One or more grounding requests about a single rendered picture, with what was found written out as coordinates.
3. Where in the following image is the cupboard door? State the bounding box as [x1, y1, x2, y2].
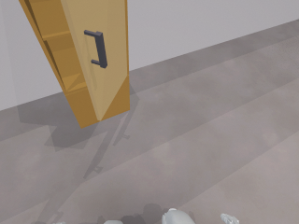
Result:
[61, 0, 127, 121]

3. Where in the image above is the handle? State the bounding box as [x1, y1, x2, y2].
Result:
[84, 30, 107, 69]

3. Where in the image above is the robot right hand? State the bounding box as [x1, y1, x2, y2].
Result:
[221, 213, 239, 224]

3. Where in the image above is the robot right thigh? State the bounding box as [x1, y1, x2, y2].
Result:
[162, 210, 195, 224]

